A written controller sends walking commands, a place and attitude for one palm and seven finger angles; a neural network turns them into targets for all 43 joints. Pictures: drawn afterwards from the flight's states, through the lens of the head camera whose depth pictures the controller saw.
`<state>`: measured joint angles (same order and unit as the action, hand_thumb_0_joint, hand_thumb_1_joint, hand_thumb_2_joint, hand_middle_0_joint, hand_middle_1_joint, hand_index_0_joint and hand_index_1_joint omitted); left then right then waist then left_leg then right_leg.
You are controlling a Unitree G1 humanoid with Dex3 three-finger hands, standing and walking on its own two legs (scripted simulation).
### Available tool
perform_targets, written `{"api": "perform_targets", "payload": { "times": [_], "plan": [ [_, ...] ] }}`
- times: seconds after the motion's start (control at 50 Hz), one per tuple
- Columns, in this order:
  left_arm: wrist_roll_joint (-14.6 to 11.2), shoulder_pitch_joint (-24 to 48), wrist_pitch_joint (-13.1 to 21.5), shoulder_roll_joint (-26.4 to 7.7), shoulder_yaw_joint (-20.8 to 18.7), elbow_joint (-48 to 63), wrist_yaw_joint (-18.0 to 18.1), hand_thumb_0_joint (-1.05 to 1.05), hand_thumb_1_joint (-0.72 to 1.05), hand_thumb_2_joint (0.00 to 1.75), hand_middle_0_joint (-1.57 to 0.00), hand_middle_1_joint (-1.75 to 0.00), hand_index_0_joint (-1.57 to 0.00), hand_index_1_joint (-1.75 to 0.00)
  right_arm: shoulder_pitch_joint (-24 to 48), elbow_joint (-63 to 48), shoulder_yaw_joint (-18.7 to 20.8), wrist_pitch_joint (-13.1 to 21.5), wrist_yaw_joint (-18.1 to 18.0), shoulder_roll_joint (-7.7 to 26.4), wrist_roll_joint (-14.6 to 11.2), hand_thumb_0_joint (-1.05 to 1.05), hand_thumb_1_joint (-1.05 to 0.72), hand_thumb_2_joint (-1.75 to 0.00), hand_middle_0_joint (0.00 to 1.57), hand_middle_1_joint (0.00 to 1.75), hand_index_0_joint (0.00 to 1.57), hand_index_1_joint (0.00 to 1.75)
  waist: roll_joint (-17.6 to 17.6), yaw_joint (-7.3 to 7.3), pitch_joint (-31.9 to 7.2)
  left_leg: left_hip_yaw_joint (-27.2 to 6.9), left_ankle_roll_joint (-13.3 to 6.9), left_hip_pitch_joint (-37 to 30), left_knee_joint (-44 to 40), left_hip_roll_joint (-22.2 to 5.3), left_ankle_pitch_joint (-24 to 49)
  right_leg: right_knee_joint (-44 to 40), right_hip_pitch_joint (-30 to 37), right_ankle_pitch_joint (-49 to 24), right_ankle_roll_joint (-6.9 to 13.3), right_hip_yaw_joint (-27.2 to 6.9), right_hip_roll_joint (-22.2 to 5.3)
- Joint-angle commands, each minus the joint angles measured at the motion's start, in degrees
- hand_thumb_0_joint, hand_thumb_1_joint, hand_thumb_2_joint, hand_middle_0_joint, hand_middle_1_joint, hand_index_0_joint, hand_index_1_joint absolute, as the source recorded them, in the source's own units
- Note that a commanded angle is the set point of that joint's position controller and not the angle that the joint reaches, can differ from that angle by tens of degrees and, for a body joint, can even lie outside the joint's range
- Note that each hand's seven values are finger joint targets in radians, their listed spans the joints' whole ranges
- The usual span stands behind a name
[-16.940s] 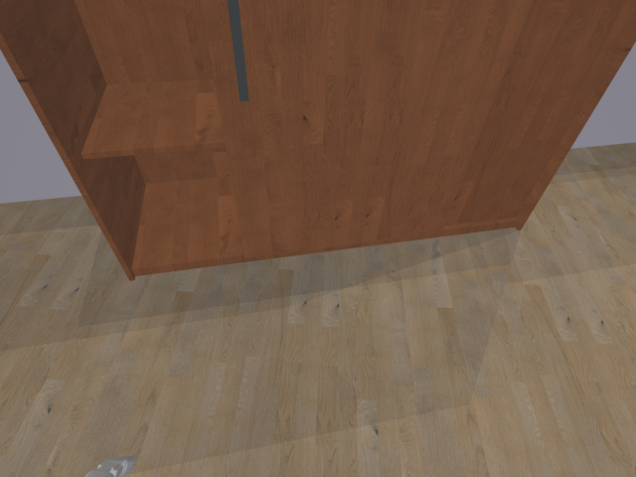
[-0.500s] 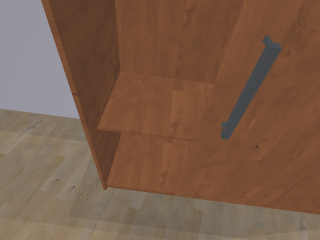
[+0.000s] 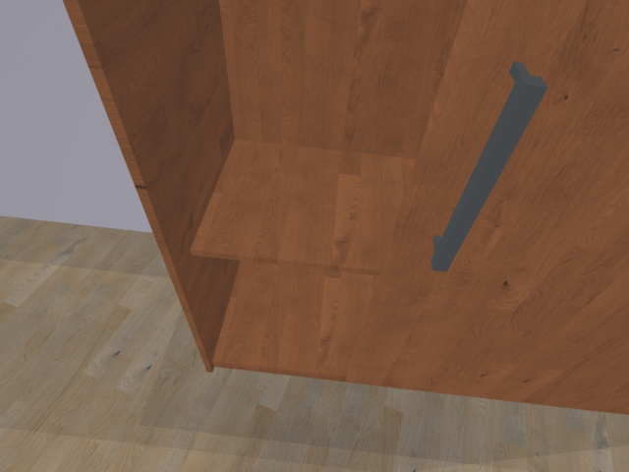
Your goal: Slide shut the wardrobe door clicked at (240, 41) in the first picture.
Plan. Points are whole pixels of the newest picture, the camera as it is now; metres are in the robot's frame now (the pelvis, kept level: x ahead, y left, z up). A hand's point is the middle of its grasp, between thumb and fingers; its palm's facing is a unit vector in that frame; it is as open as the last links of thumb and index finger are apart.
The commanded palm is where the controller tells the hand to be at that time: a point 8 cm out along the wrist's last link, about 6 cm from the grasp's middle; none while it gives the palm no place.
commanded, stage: look again from close up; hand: right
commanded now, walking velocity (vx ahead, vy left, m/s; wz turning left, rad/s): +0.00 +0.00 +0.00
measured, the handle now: (472, 184) +0.47 -0.18 +0.14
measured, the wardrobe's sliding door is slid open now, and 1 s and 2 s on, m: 0.43 0.43 0.43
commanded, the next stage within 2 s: raise the hand with hooked fingers in 0.12 s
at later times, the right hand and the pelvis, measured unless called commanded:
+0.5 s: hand (479, 390) +0.22 -0.17 +0.05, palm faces +0.10 +0.99 -0.02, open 7.8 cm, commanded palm +0.11 -0.23 -0.03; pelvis -0.02 -0.02 -0.02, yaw -2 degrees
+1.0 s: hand (530, 414) +0.20 -0.22 +0.05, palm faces -0.07 +0.99 -0.12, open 10.8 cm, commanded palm +0.14 -0.29 +0.05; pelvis -0.02 -0.04 -0.05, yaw -4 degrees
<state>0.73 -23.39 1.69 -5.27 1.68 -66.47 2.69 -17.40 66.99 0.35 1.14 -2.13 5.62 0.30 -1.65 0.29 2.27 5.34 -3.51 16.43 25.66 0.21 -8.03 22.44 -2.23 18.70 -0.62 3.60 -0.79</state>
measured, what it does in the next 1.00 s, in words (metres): stands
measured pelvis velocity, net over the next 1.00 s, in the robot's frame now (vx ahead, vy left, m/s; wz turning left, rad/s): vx -0.02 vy -0.04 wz -0.07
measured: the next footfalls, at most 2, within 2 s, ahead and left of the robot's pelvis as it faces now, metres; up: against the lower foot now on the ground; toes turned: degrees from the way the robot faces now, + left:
none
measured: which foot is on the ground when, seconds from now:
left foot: down 0.00-1.00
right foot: down 0.00-1.00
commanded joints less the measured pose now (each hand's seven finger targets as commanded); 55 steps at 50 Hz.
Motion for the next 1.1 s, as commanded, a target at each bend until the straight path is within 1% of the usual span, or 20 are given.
{"api": "perform_targets", "payload": {
  "times": [0.0,0.18,0.2,0.22,0.24,0.26,0.28,0.32,0.38,0.42,0.48,0.54,0.62,0.7,0.78,0.86,0.9,0.96,1.04,1.08],
  "plan": [
    [0.1,-7.9,0.3,-2.9,-0.7,-0.6,0.0,0.00,0.90,0.90,-0.20,-0.30,-0.20,-0.30,-3.6,-1.5,0.5,0.6,-0.1,4.5,0.1,0.00,-0.90,-0.90,0.20,0.30,0.20,0.30,1.8,-0.04,4.2,-9.7,-0.5,-6.7,-5.3,-6.5,-2.0,-6.0,-11.7,-3.1,2.6,-4.0,-4.4],
    [0.0,-7.7,0.3,-2.6,-0.8,-0.7,0.0,0.00,0.90,0.90,-0.20,-0.30,-0.20,-0.30,-3.9,-1.6,0.5,0.6,-0.1,4.4,0.2,0.00,-0.90,-0.90,0.20,0.30,0.20,0.30,2.2,-0.03,4.4,-9.8,-0.4,-6.6,-5.4,-6.6,-1.5,-5.5,-11.5,-3.2,2.6,-3.9,-4.1],
    [-0.3,2.1,0.9,-7.4,-2.0,3.7,-0.7,0.00,0.90,0.90,-0.20,-0.30,-0.20,-0.30,-9.3,0.1,0.6,1.6,-2.3,7.8,0.6,0.00,-0.90,-0.90,0.20,0.30,0.20,0.30,2.3,-3.36,3.0,-8.8,1.2,-9.3,1.7,-8.6,25.7,3.9,-14.2,-7.9,1.3,-0.2,-5.6],
    [-2.1,5.7,11.2,-20.0,-3.2,27.3,1.8,0.00,0.90,0.90,-0.20,-0.30,-0.20,-0.30,36.2,-86.5,-0.4,13.7,-1.4,16.3,-11.5,0.00,-0.88,-0.89,0.20,0.32,0.20,0.32,-11.9,4.27,-25.4,-10.9,1.9,-15.2,1.8,-4.3,10.2,-1.9,-5.5,-12.6,1.8,-2.6,0.9],
    [-3.5,14.0,16.4,-15.8,-1.4,25.1,3.0,0.00,0.90,0.90,-0.20,-0.30,-0.20,-0.30,29.8,-86.1,4.1,11.5,-4.5,21.5,-9.3,0.00,-0.85,-0.88,0.20,0.33,0.20,0.33,-17.0,1.80,-18.4,-11.2,0.6,-12.6,3.7,-1.8,2.1,-0.9,-6.6,-10.3,1.6,0.0,0.7],
    [-2.3,9.3,18.3,-15.8,-3.0,22.8,2.8,0.00,0.90,0.90,-0.20,-0.30,-0.20,-0.30,15.1,-72.7,-0.1,6.6,-6.6,12.1,-7.2,0.00,-0.83,-0.87,0.21,0.34,0.21,0.34,-16.5,1.45,-17.2,-8.5,-0.4,-11.6,3.1,-2.4,-2.3,-2.5,-12.3,-9.7,1.3,-2.2,0.4],
    [-4.0,8.1,18.3,-11.4,-2.3,21.4,2.3,0.00,0.90,0.90,-0.20,-0.30,-0.20,-0.30,-2.9,-55.0,-5.3,0.0,-7.4,0.9,-7.7,0.00,-0.81,-0.86,0.21,0.36,0.21,0.36,-3.8,1.23,-6.0,-6.0,0.8,-7.4,0.9,-2.7,-2.9,-3.0,-17.7,-8.5,1.2,-4.2,-0.3],
    [-4.9,8.8,20.7,-15.1,-3.1,27.5,2.7,0.00,0.90,0.90,-0.20,-0.30,-0.20,-0.30,1.9,-73.6,-5.9,1.8,-5.5,2.9,-10.1,0.00,-0.76,-0.84,0.21,0.39,0.21,0.39,11.9,1.19,-5.6,-7.9,2.9,-4.1,-1.3,-2.9,-11.4,0.8,-17.8,-3.3,2.7,-6.1,-0.5],
    [-2.4,9.9,23.6,-16.2,-3.8,32.5,2.3,0.00,0.90,0.90,-0.20,-0.30,-0.20,-0.30,-0.4,-75.7,-4.6,8.4,-2.9,4.1,-8.8,0.00,-0.69,-0.81,0.22,0.43,0.22,0.43,20.1,2.05,-2.0,-10.1,3.4,2.3,-2.2,-4.2,-24.1,8.4,-24.6,1.0,3.2,-5.6,1.9],
    [-2.1,10.7,23.5,-16.0,-5.2,35.9,0.2,0.00,0.90,0.90,-0.20,-0.30,-0.20,-0.30,-10.8,-69.4,-2.0,14.2,1.6,2.1,-10.8,0.00,-0.64,-0.79,0.22,0.47,0.22,0.47,22.8,-0.53,-1.3,-8.8,3.3,4.9,0.7,-4.4,-27.4,12.3,-30.1,3.0,2.2,-5.2,2.3],
    [-1.6,15.0,20.7,-17.7,-6.4,41.4,-4.2,0.00,0.90,0.90,-0.20,-0.30,-0.20,-0.30,-21.9,-68.7,7.5,25.2,12.7,6.8,-16.0,0.00,-0.57,-0.76,0.22,0.51,0.22,0.51,6.1,-3.84,-6.2,-7.4,0.0,3.5,9.7,-4.4,-17.4,18.0,-32.2,2.3,-0.2,-2.5,3.6],
    [-1.6,18.7,15.3,-17.6,-7.1,47.6,-4.8,0.00,0.90,0.90,-0.20,-0.30,-0.20,-0.30,-22.5,-70.4,8.8,21.9,13.9,10.0,-11.9,0.00,-0.50,-0.73,0.23,0.55,0.23,0.55,5.3,-5.31,-4.3,-7.0,-0.7,4.2,13.3,-3.3,-13.5,18.8,-37.0,3.7,0.9,-1.3,5.1],
    [-2.5,18.2,10.5,-15.8,-5.6,54.3,-3.2,0.00,0.90,0.90,-0.20,-0.30,-0.20,-0.30,-10.5,-85.3,5.5,17.3,8.7,8.7,-9.9,0.00,-0.41,-0.69,0.24,0.62,0.24,0.62,1.4,-3.28,-9.5,-5.7,0.1,5.7,14.4,-2.2,-12.7,18.3,-36.3,3.6,1.7,-1.0,5.1],
    [-1.5,10.4,12.0,-14.0,-5.1,51.5,-1.8,0.00,0.90,0.90,-0.20,-0.30,-0.20,-0.30,-2.6,-98.2,8.1,27.3,5.4,10.9,-11.2,0.00,-0.32,-0.65,0.24,0.68,0.24,0.68,-3.3,-1.19,-20.9,-6.0,0.8,5.8,20.6,-0.9,0.5,22.2,-31.6,-7.3,1.3,-4.3,2.6],
    [-1.5,10.3,15.6,-16.0,-2.9,46.4,-1.6,0.00,0.90,0.90,-0.20,-0.30,-0.20,-0.30,5.0,-97.7,1.2,32.2,10.5,9.7,-11.2,0.00,-0.22,-0.61,0.25,0.74,0.25,0.74,-7.5,3.34,-16.5,-3.6,1.2,13.3,21.2,-0.7,-1.4,23.5,-27.6,-10.0,0.6,-7.2,0.8],
    [-3.1,11.2,17.4,-17.3,-1.8,44.8,0.0,0.00,0.90,0.90,-0.20,-0.30,-0.20,-0.30,6.8,-85.3,2.9,23.5,17.5,13.5,-12.3,0.00,-0.13,-0.57,0.25,0.80,0.25,0.80,1.2,3.93,-11.2,-2.8,1.9,10.7,17.1,-0.7,-10.7,20.0,-33.7,1.5,1.6,-9.3,0.5],
    [-4.1,12.7,17.3,-16.9,-2.1,45.5,0.7,0.00,0.90,0.90,-0.20,-0.30,-0.20,-0.30,0.4,-78.7,8.5,15.6,19.3,16.1,-13.3,0.00,-0.08,-0.55,0.26,0.82,0.26,0.82,6.3,0.65,-12.5,-2.7,2.3,5.4,14.8,-1.4,-13.0,17.1,-36.5,3.2,1.5,-9.0,1.0],
    [-4.6,16.5,16.1,-15.8,-1.5,46.8,0.8,0.00,0.90,0.90,-0.20,-0.30,-0.20,-0.30,-2.0,-81.6,15.3,6.6,19.4,17.9,-16.7,0.00,-0.01,-0.52,0.26,0.87,0.26,0.87,3.8,-3.33,-16.8,-1.7,1.9,-0.6,14.7,-1.9,-9.1,14.1,-34.6,-1.3,0.7,-8.3,1.6],
    [-3.4,16.1,17.0,-14.0,-1.3,46.1,-0.1,0.00,0.90,0.90,-0.20,-0.30,-0.20,-0.30,-2.2,-92.8,23.6,6.8,14.0,20.7,-20.5,0.00,0.08,-0.48,0.27,0.93,0.27,0.93,0.7,-6.03,-19.2,-0.4,1.0,-5.0,16.0,-1.1,1.5,13.1,-30.5,-14.1,-1.8,-8.3,1.1],
    [-3.1,13.8,18.1,-13.8,-1.7,44.3,-0.7,0.00,0.90,0.90,-0.20,-0.30,-0.20,-0.30,-1.7,-93.1,22.3,9.7,12.2,19.1,-19.8,0.00,0.13,-0.46,0.27,0.96,0.27,0.96,-2.1,-4.74,-16.4,-0.1,1.1,-2.8,15.0,-1.0,2.5,12.3,-28.5,-16.1,-2.4,-7.6,0.5]
  ]
}}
